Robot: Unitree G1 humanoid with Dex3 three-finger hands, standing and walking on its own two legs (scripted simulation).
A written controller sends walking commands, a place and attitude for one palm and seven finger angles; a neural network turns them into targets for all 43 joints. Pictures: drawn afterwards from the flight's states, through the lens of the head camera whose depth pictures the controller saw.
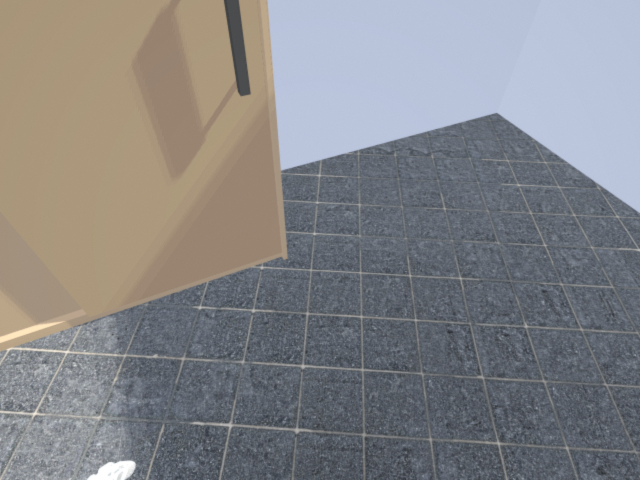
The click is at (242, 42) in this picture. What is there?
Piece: wardrobe's sliding door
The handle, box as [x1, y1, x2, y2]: [224, 0, 250, 95]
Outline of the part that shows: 224,0 238,92 240,95 249,94 250,92 238,0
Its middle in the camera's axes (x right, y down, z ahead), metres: -0.20 -0.49 +0.85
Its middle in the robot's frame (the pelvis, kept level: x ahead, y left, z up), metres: +0.98 +0.26 +0.16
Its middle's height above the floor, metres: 0.93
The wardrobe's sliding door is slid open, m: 0.00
